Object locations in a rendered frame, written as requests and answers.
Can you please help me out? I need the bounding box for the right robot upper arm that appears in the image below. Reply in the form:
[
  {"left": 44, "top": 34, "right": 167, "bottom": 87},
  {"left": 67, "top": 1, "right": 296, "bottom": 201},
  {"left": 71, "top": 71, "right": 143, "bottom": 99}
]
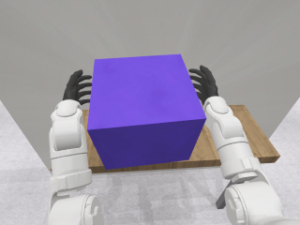
[{"left": 224, "top": 181, "right": 300, "bottom": 225}]

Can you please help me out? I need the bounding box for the left robot hand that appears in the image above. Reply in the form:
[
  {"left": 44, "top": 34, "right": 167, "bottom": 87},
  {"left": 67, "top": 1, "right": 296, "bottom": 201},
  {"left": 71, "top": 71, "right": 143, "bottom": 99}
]
[{"left": 63, "top": 69, "right": 92, "bottom": 105}]

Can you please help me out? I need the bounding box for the table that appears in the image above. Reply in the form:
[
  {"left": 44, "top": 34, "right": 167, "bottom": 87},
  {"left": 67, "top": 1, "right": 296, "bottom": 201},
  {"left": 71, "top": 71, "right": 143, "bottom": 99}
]
[{"left": 50, "top": 104, "right": 280, "bottom": 209}]

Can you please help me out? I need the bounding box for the left robot upper arm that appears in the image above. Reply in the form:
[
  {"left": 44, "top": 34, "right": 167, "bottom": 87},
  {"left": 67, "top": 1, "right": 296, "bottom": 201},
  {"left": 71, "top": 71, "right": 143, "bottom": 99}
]
[{"left": 48, "top": 194, "right": 104, "bottom": 225}]

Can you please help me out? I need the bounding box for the left robot forearm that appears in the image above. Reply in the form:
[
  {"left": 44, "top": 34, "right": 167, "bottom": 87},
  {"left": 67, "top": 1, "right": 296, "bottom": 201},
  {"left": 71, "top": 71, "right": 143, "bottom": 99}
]
[{"left": 47, "top": 99, "right": 93, "bottom": 225}]

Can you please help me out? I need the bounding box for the right robot forearm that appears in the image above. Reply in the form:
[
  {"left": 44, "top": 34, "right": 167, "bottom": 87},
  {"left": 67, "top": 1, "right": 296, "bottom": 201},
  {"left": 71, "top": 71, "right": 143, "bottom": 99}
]
[{"left": 202, "top": 96, "right": 284, "bottom": 216}]

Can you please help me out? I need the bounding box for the right robot hand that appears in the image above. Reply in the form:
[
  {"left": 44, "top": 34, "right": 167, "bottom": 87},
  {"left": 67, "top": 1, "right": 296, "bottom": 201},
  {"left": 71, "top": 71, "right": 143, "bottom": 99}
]
[{"left": 188, "top": 65, "right": 219, "bottom": 105}]

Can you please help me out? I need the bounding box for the carton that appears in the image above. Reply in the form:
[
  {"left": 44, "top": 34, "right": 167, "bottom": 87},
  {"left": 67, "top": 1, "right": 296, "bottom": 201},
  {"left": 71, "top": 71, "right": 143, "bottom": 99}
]
[{"left": 87, "top": 53, "right": 207, "bottom": 170}]

